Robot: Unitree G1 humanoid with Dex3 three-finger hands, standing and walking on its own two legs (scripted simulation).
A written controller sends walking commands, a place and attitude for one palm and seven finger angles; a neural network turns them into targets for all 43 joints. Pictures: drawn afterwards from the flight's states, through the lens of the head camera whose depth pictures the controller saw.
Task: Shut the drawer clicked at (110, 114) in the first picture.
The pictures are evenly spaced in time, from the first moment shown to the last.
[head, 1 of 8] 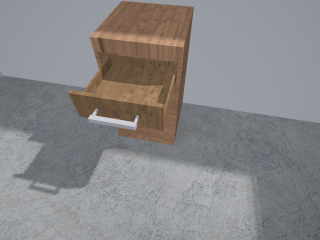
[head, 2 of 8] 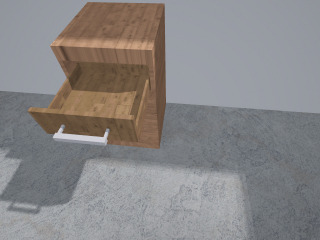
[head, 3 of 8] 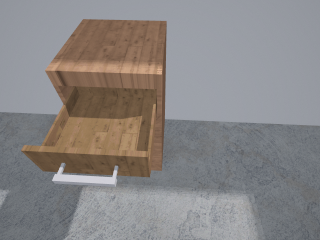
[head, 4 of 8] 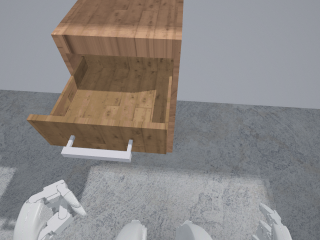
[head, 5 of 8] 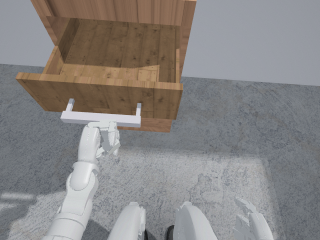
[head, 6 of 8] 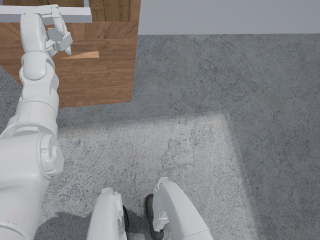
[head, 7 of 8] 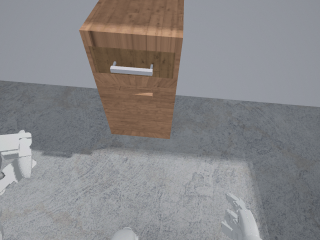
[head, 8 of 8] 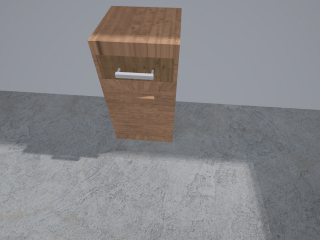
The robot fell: no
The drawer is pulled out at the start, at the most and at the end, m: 0.30 0.30 0.00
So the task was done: yes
